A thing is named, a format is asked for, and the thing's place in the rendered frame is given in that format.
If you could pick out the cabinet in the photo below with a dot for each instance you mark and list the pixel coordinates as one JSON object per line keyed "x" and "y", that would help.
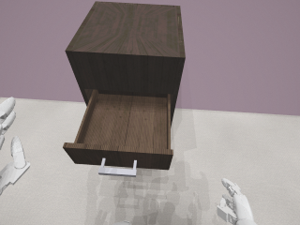
{"x": 129, "y": 47}

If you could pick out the drawer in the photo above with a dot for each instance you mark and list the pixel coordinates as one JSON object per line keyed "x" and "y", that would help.
{"x": 124, "y": 126}

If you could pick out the left robot hand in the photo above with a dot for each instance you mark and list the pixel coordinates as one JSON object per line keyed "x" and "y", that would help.
{"x": 13, "y": 171}

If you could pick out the right robot hand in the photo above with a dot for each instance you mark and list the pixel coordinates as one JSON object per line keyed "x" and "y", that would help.
{"x": 235, "y": 208}

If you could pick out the handle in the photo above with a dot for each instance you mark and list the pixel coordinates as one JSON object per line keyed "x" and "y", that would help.
{"x": 117, "y": 171}

